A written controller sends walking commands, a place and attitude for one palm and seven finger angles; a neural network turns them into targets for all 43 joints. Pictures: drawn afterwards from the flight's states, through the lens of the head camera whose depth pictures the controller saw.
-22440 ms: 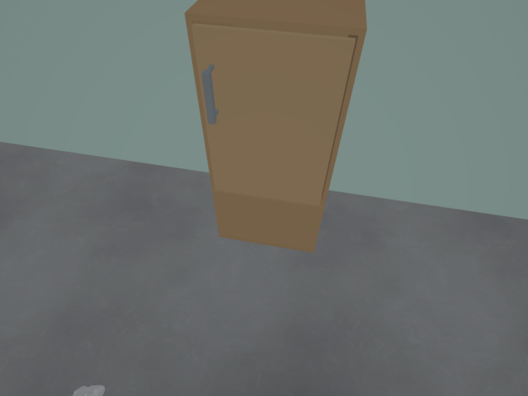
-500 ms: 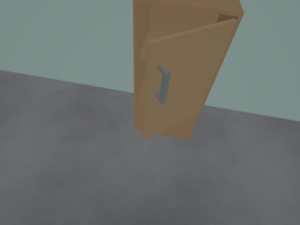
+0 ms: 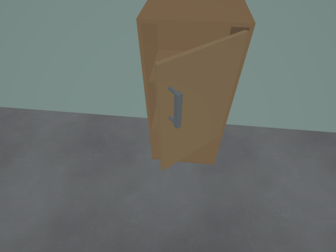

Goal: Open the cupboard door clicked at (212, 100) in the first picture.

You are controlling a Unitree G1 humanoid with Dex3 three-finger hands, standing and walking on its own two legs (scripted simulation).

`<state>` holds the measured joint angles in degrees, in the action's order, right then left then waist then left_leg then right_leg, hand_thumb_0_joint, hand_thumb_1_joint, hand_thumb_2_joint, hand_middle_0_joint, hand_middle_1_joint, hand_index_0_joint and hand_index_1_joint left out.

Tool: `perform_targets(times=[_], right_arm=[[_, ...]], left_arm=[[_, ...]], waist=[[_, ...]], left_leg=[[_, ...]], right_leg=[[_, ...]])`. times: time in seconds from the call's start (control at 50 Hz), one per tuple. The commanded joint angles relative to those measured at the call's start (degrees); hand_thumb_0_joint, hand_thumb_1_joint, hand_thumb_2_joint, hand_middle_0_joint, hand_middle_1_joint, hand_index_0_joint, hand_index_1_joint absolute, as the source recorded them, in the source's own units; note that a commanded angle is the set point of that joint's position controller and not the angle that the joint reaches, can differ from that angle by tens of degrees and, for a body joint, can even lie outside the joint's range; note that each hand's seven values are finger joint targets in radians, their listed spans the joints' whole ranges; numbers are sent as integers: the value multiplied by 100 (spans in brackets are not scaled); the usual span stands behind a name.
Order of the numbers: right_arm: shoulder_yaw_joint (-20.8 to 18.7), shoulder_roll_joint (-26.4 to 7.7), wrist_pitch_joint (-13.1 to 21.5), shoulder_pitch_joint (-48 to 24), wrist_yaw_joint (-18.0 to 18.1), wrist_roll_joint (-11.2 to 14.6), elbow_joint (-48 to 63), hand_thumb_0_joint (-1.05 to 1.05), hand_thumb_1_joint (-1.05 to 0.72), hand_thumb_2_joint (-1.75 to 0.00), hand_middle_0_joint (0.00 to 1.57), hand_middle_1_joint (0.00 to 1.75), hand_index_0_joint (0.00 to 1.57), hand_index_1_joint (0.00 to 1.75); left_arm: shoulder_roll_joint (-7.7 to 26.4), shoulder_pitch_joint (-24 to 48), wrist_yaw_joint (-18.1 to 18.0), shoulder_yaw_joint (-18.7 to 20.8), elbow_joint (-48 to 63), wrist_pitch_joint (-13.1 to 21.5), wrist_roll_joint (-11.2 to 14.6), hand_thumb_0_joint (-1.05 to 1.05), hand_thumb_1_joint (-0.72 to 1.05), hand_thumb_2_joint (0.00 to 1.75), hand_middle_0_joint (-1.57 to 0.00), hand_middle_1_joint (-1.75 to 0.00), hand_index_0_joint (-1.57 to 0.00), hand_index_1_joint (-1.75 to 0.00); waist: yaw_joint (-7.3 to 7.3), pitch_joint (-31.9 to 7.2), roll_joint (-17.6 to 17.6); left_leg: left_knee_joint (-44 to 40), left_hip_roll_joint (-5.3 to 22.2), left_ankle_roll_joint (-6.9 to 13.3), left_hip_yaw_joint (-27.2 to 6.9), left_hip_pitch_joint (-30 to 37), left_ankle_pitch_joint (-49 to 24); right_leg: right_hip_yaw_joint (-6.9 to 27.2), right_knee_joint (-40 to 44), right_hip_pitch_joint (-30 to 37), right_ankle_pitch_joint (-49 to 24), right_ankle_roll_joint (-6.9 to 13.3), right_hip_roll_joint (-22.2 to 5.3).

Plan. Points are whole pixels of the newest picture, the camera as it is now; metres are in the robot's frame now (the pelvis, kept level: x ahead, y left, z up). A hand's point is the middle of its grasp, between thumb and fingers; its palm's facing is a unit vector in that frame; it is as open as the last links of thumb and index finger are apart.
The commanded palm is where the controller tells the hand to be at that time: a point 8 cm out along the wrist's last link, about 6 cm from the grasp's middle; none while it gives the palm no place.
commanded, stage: let the arm hang, fingers relaxed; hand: left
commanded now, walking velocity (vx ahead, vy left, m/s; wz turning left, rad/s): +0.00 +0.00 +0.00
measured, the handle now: (174, 107) +0.58 +0.02 +0.00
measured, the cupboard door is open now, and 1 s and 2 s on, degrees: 42 42 42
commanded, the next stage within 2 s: look to check the result in 0.20 s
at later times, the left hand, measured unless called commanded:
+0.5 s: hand out of the picture -0.02 +0.16 -0.18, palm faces +0.06 -0.99 -0.16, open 7.4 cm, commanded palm none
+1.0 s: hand out of the picture -0.01 +0.17 -0.18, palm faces +0.05 -0.99 -0.15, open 7.4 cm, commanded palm none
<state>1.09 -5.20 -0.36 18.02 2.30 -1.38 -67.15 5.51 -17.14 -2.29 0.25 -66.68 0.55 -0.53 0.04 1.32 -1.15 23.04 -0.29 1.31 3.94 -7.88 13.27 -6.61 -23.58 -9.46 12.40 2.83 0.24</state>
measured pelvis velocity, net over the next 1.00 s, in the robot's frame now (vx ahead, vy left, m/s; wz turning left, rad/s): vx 0.01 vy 0.02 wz -0.02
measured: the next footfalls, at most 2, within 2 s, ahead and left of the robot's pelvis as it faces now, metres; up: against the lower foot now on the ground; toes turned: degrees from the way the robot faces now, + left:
left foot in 1.84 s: +0.12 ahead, +0.10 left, +0.00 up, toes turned -27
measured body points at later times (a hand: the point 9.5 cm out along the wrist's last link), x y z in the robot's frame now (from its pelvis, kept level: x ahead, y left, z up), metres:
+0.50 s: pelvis +0.00 +0.01 +0.00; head +0.01 +0.01 +0.45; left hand -0.03 +0.22 -0.16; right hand -0.03 -0.19 -0.17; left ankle -0.01 +0.10 -0.74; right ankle +0.01 -0.08 -0.74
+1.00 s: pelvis +0.01 +0.02 +0.00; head +0.02 +0.02 +0.45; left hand -0.01 +0.23 -0.16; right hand -0.02 -0.18 -0.17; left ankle -0.01 +0.10 -0.74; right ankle +0.01 -0.08 -0.74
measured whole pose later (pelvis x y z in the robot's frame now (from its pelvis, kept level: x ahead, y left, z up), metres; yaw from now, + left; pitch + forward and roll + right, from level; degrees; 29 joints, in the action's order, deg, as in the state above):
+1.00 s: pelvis +0.01 +0.02 +0.00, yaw -1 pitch -1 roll +0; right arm 0.6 -6.4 0.0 16.9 2.7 -1.2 -66.6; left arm 5.7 -17.0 -1.9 0.8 -65.8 0.1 -0.6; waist 0.5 2.8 -0.4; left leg 23.1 -1.7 3.2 5.3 -7.8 14.1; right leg -5.2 -24.3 -10.0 12.9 0.9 -1.1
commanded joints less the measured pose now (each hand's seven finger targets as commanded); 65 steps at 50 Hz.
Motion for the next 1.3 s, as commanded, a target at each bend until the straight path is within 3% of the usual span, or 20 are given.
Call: perform_targets(times=[0.0,0.84,0.9,1.0,1.08,1.12,1.16,1.2,1.24,1.26,1.28], right_arm=[[-55,-389,72,489,31,3,66,0,-90,-90,20,30,20,30],[-72,-554,131,440,35,32,121,0,-90,-90,20,30,20,30],[-84,-534,124,429,49,23,99,0,-90,-90,20,30,20,30],[-251,-783,-6,347,119,12,273,0,-90,-90,20,30,20,30],[-428,-1126,-32,244,161,-20,618,0,-90,-90,20,30,20,30],[-479,-1211,-1,282,171,-48,754,0,-90,-90,20,30,20,30],[-495,-1262,21,185,156,-85,883,0,-90,-90,20,30,20,30],[-523,-1355,27,38,136,-103,976,0,-90,-90,20,30,20,30],[-548,-1408,13,-63,118,-82,1058,0,-90,-90,20,30,20,30],[-566,-1459,0,-170,103,-58,1118,0,-90,-90,20,30,20,30],[-580,-1407,-24,-334,76,-8,1229,0,-90,-90,20,30,20,30]], left_arm=[[531,-483,-26,124,78,54,17,0,90,90,-20,-30,-20,-30],[546,-459,-12,116,110,43,-7,0,90,90,-20,-30,-20,-30],[517,-444,-7,124,112,21,-3,0,90,90,-20,-30,-20,-30],[655,-182,56,324,379,-142,-54,0,90,90,-20,-30,-20,-30],[658,3,145,457,765,-260,-107,0,90,90,-20,-30,-20,-30],[626,184,181,511,973,-304,-123,0,90,90,-20,-30,-20,-30],[604,382,213,532,1117,-277,-114,0,90,90,-20,-30,-20,-30],[544,386,243,516,1187,-258,-92,0,90,90,-20,-30,-20,-30],[610,184,255,534,1199,-233,-80,0,90,90,-20,-30,-20,-30],[685,-16,256,559,1172,-227,-81,0,90,90,-20,-30,-20,-30],[938,-243,233,605,1147,-204,-105,0,90,90,-20,-30,-20,-30]], waist=[[13,514,-6],[-3,428,165],[-20,464,33],[-78,533,-23],[-65,419,-548],[-141,306,-718],[-124,232,-440],[-72,142,-402],[33,58,-252],[151,34,-156],[300,64,321]], left_leg=[[-505,555,70,-530,-517,-421],[-595,588,125,-670,-332,-658],[-586,599,117,-633,-263,-644],[-390,908,207,-579,-274,-267],[-684,1623,588,-1092,-244,8],[-813,2081,927,-1268,-86,-504],[-584,2222,1066,-1126,81,-1399],[-278,2111,930,-636,112,-2191],[185,1934,676,-270,-65,-2328],[508,1788,477,-78,-294,-1979],[1198,1377,140,272,-779,-1053]], right_leg=[[747,528,-42,-304,-1,-717],[650,405,-11,-421,-88,-690],[707,394,-105,-418,-81,-690],[820,-66,-669,-273,-56,-529],[645,-1216,-1209,274,-142,-190],[624,-2428,-1654,1335,-193,-162],[682,-2776,-1838,1632,-222,-263],[509,-2373,-1513,1553,-258,-265],[363,-1577,-929,967,-236,-178],[342,-992,-509,361,-213,-157],[906,-235,-33,-766,-68,-435]])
